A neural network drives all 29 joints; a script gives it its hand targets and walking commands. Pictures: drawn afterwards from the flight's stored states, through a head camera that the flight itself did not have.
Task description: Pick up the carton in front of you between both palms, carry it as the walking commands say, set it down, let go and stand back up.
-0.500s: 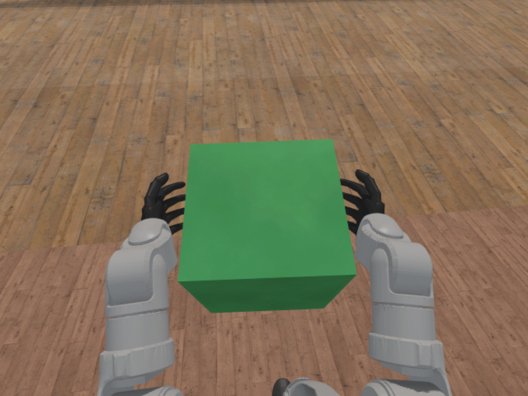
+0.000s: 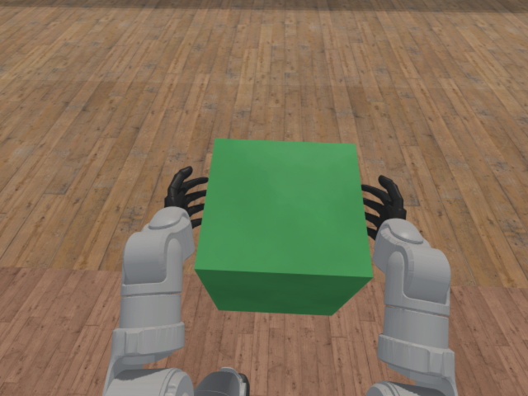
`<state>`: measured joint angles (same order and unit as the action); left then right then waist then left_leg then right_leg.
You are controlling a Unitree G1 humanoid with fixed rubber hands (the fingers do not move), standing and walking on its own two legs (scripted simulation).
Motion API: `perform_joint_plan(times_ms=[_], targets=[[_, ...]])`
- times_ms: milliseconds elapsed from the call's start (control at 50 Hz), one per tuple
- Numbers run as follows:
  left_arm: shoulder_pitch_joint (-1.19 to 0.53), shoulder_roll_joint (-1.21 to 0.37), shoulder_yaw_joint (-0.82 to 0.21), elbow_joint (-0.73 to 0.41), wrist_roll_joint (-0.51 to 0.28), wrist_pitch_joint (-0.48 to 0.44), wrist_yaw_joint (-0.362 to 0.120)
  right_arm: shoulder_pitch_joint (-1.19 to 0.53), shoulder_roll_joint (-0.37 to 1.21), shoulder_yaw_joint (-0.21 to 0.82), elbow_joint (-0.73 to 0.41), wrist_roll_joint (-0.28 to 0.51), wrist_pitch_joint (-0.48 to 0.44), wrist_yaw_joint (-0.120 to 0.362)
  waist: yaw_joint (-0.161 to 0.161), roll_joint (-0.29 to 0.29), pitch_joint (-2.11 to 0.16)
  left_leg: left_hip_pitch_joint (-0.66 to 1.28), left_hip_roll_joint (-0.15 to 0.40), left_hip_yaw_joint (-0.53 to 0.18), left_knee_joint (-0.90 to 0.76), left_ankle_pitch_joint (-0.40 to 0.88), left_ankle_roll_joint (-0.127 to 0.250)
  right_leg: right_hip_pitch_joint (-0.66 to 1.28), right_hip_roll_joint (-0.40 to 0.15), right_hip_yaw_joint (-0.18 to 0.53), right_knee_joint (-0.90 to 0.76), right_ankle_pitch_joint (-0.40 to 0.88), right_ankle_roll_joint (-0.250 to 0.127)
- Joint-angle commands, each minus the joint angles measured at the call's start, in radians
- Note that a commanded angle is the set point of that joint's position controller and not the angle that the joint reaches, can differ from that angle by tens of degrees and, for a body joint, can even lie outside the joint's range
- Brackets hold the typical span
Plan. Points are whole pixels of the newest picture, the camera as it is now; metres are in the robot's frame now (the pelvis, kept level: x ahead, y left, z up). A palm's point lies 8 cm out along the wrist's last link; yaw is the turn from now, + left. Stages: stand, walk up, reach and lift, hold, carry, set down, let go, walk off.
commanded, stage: carry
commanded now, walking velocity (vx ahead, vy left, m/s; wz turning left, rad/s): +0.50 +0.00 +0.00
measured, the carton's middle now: (279, 236) +0.35 +0.02 +0.03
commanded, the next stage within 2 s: none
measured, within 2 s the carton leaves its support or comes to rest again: neither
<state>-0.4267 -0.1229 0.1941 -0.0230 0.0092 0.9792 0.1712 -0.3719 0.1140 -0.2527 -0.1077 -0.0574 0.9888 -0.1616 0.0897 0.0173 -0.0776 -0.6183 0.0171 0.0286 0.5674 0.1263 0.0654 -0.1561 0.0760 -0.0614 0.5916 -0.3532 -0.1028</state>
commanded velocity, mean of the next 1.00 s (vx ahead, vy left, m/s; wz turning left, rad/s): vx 0.50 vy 0.00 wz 0.00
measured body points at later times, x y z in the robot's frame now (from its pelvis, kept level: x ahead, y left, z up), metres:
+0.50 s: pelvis +0.29 +0.03 -0.05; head +0.32 +0.04 +0.40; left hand +0.63 +0.17 +0.02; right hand +0.62 -0.14 +0.03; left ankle +0.19 +0.08 -0.77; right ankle +0.42 -0.11 -0.74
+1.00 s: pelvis +0.59 +0.00 -0.09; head +0.62 -0.01 +0.36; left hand +0.92 +0.18 -0.01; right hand +0.94 -0.13 -0.02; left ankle +0.72 +0.16 -0.77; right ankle +0.51 -0.04 -0.82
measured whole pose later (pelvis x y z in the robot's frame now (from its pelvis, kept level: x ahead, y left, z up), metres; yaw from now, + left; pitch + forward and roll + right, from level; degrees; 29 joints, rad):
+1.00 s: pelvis +0.59 +0.00 -0.09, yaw +1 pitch +5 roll +1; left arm -0.41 -0.11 0.21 -0.04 -0.01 0.97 0.17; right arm -0.38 0.13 -0.25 -0.09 -0.04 0.98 -0.17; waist 0.08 0.01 -0.04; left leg -0.73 0.06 -0.01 0.85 -0.07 0.03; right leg -0.22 0.07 -0.08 0.51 -0.22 -0.13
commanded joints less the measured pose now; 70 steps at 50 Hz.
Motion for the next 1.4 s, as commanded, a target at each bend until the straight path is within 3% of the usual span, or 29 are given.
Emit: perform_joint_plan(times_ms=[0, 40, 60, 80, 100, 120, 160, 180, 240, 360, 500, 580, 600, 620, 640, 660, 680, 700, 740, 920, 1060, 1120, 1140, 1160, 1180, 1200, 1240, 1300, 1380], targets=[[-0.493, -0.72, -0.596, -0.049, -0.185, 0.002, -0.049, -0.512, 0.678, 0.579, 0.02, 0.122, 0.006, 0.007, 0.027, -0.118, -0.231, 0.09, -0.056, 0.058, -0.156, 0.119, 0.032, 0.197, -0.177, 0.153, 0.031, 0.661, -0.052], [-0.504, -0.727, -0.592, -0.015, -0.179, 0.011, -0.048, -0.48, 0.658, 0.545, 0.064, 0.101, 0.01, 0.006, -0.045, -0.095, -0.274, 0.316, -0.047, 0.074, -0.212, 0.124, 0.046, 0.135, -0.16, 0.112, 0.235, 0.689, -0.016], [-0.519, -0.724, -0.583, -0.003, -0.176, 0.014, -0.046, -0.47, 0.647, 0.522, 0.088, 0.091, 0.011, 0.006, -0.084, -0.037, -0.323, 0.494, 0.017, 0.034, -0.14, 0.218, 0.034, 0.015, -0.132, 0.07, 0.402, 0.529, 0.012], [-0.531, -0.722, -0.571, 0.005, -0.171, 0.018, -0.043, -0.448, 0.635, 0.501, 0.121, 0.083, 0.012, 0.003, -0.099, 0.069, -0.394, 0.72, 0.197, -0.171, 0.045, 0.584, 0.042, -0.214, -0.088, 0.035, 0.603, 0.111, 0.048], [-0.516, -0.754, -0.573, 0.034, -0.173, 0.025, -0.043, -0.474, 0.619, 0.501, 0.108, 0.076, 0.009, -0.006, -0.152, 0.299, -0.537, 1.007, 0.398, -0.539, 0.023, 0.513, 0.263, -0.522, 0.036, 0.053, 0.905, -0.286, 0.112], [-0.542, -0.758, -0.585, -0.011, -0.183, 0.019, -0.04, -0.482, 0.675, 0.524, 0.103, 0.114, 0.004, -0.003, -0.167, 0.238, -0.531, 0.973, 0.375, -0.657, -0.044, 0.085, 0.284, -0.633, -0.006, 0.098, 0.937, -0.266, 0.075], [-0.603, -0.815, -0.554, -0.019, -0.167, 0.0, -0.037, -0.598, 0.768, 0.58, 0.045, 0.169, -0.016, 0.02, -0.157, 0.017, -0.387, 0.715, 0.283, -0.553, -0.119, -0.14, 0.221, -0.617, -0.061, 0.104, 0.822, -0.165, 0.051], [-0.593, -0.83, -0.548, -0.019, -0.146, -0.011, -0.038, -0.668, 0.812, 0.624, 0.01, 0.203, -0.031, 0.032, -0.134, 0.004, -0.363, 0.629, 0.273, -0.51, -0.136, -0.124, 0.21, -0.585, -0.084, 0.102, 0.748, -0.137, 0.049], [-0.561, -0.852, -0.548, -0.04, -0.108, -0.049, -0.041, -0.74, 0.88, 0.702, -0.034, 0.283, -0.071, 0.058, -0.112, 0.051, -0.367, 0.52, 0.23, -0.411, -0.173, -0.142, 0.178, -0.509, -0.121, 0.09, 0.598, -0.065, 0.067], [-0.467, -0.786, -0.579, -0.102, -0.097, -0.087, -0.03, -0.595, 0.836, 0.718, -0.032, 0.281, -0.098, 0.061, -0.16, 0.074, -0.39, 0.725, 0.185, -0.264, -0.083, 0.389, 0.142, -0.645, -0.123, 0.052, 0.384, 0.173, 0.08], [-0.448, -0.668, -0.581, -0.159, -0.11, -0.051, -0.016, -0.52, 0.715, 0.688, -0.049, 0.251, -0.066, 0.033, -0.212, 0.067, -0.29, 0.742, 0.082, -0.138, -0.021, 0.335, 0.091, -0.512, -0.045, -0.049, -0.065, 0.497, 0.041], [-0.399, -0.587, -0.52, -0.115, -0.089, -0.001, 0.0, -0.515, 0.665, 0.666, -0.011, 0.239, -0.018, 0.012, -0.123, 0.065, -0.294, 0.621, 0.064, -0.068, 0.214, 0.314, 0.042, -0.177, -0.026, -0.074, -0.244, 0.615, 0.002], [-0.398, -0.572, -0.504, -0.11, -0.084, 0.01, 0.003, -0.528, 0.656, 0.657, -0.008, 0.236, -0.007, 0.006, -0.077, 0.043, -0.327, 0.537, 0.049, -0.033, 0.351, 0.224, 0.019, -0.024, -0.057, -0.065, -0.229, 0.624, 0.005], [-0.394, -0.557, -0.482, -0.094, -0.083, 0.022, 0.005, -0.56, 0.644, 0.646, -0.014, 0.234, 0.005, -0.001, -0.055, -0.054, -0.379, 0.338, 0.012, -0.007, 0.537, -0.138, 0.002, 0.183, -0.192, 0.077, -0.108, 0.841, -0.005], [-0.425, -0.525, -0.467, -0.072, -0.084, 0.032, 0.011, -0.569, 0.652, 0.628, 0.018, 0.232, 0.021, -0.006, -0.067, -0.215, -0.449, 0.058, -0.081, 0.009, 0.732, -0.71, -0.044, 0.436, -0.43, 0.401, 0.027, 1.142, -0.117], [-0.433, -0.525, -0.473, -0.071, -0.104, 0.037, 0.017, -0.539, 0.64, 0.613, 0.018, 0.227, 0.031, -0.014, -0.016, -0.286, -0.525, -0.153, -0.124, -0.039, 0.948, -0.771, -0.06, 0.543, -0.517, 0.662, -0.06, 0.691, -0.277], [-0.447, -0.569, -0.482, -0.081, -0.125, 0.037, 0.014, -0.579, 0.648, 0.602, -0.013, 0.221, 0.032, -0.019, -0.012, -0.187, -0.478, -0.197, -0.062, -0.066, 0.918, -0.707, -0.021, 0.444, -0.457, 0.669, -0.133, 0.387, -0.254], [-0.506, -0.619, -0.506, -0.106, -0.149, 0.035, 0.006, -0.621, 0.675, 0.582, -0.013, 0.216, 0.031, -0.021, -0.017, -0.103, -0.4, -0.193, -0.045, -0.063, 0.849, -0.651, -0.013, 0.322, -0.406, 0.604, -0.174, 0.313, -0.217], [-0.611, -0.71, -0.566, -0.126, -0.191, 0.024, -0.016, -0.62, 0.717, 0.546, 0.02, 0.179, 0.021, -0.016, -0.05, -0.023, -0.334, -0.108, 0.006, -0.076, 0.683, -0.581, -0.018, 0.123, -0.371, 0.484, -0.205, 0.349, -0.168], [-0.601, -0.78, -0.641, -0.143, -0.252, -0.028, -0.068, -0.587, 0.75, 0.607, -0.025, 0.161, -0.037, -0.001, -0.013, -0.108, -0.344, -0.186, 0.025, -0.002, 0.329, -0.194, -0.037, 0.263, -0.254, 0.233, -0.154, 0.836, -0.092], [-0.508, -0.709, -0.614, -0.115, -0.215, -0.007, -0.053, -0.529, 0.678, 0.601, -0.028, 0.14, -0.002, -0.003, 0.045, -0.119, -0.252, -0.064, -0.056, 0.083, -0.056, 0.032, 0.009, 0.305, -0.18, 0.152, -0.074, 0.767, -0.059], [-0.515, -0.709, -0.608, -0.076, -0.21, 0.012, -0.052, -0.489, 0.652, 0.562, 0.019, 0.114, 0.015, -0.001, -0.052, -0.133, -0.291, 0.317, -0.086, 0.116, -0.176, 0.098, 0.036, 0.158, -0.171, 0.09, 0.13, 0.843, -0.008], [-0.536, -0.705, -0.602, -0.064, -0.206, 0.018, -0.051, -0.476, 0.642, 0.543, 0.039, 0.102, 0.019, -0.001, -0.105, -0.1, -0.335, 0.49, -0.042, 0.097, -0.162, 0.113, 0.032, 0.071, -0.145, 0.046, 0.293, 0.731, 0.02], [-0.538, -0.707, -0.591, -0.05, -0.199, 0.026, -0.049, -0.461, 0.622, 0.529, 0.059, 0.094, 0.021, -0.001, -0.116, 0.063, -0.461, 0.805, 0.21, -0.162, 0.032, 0.467, 0.105, -0.182, -0.116, 0.037, 0.555, 0.262, 0.064], [-0.513, -0.718, -0.587, -0.02, -0.197, 0.035, -0.048, -0.45, 0.616, 0.524, 0.081, 0.088, 0.021, -0.009, -0.165, 0.265, -0.573, 1.056, 0.397, -0.545, 0.001, 0.37, 0.288, -0.516, 0.03, 0.05, 0.876, -0.261, 0.118], [-0.524, -0.721, -0.586, -0.045, -0.199, 0.033, -0.043, -0.439, 0.657, 0.537, 0.078, 0.119, 0.02, -0.006, -0.174, 0.187, -0.574, 1.031, 0.366, -0.622, -0.06, 0.015, 0.3, -0.626, -0.01, 0.106, 0.943, -0.241, 0.08], [-0.567, -0.778, -0.554, -0.055, -0.174, 0.021, -0.04, -0.555, 0.752, 0.596, 0.016, 0.179, 0.001, 0.016, -0.155, 0.022, -0.429, 0.788, 0.29, -0.53, -0.137, -0.183, 0.229, -0.647, -0.077, 0.106, 0.85, -0.12, 0.051], [-0.562, -0.821, -0.539, -0.063, -0.122, -0.012, -0.043, -0.715, 0.857, 0.694, -0.055, 0.272, -0.037, 0.051, -0.108, 0.031, -0.374, 0.568, 0.236, -0.406, -0.218, -0.29, 0.178, -0.538, -0.127, 0.089, 0.692, -0.049, 0.06], [-0.514, -0.805, -0.561, -0.09, -0.094, -0.048, -0.04, -0.675, 0.856, 0.725, -0.052, 0.297, -0.064, 0.065, -0.125, 0.065, -0.377, 0.619, 0.22, -0.311, -0.219, -0.098, 0.199, -0.606, -0.156, 0.05, 0.547, 0.038, 0.096]])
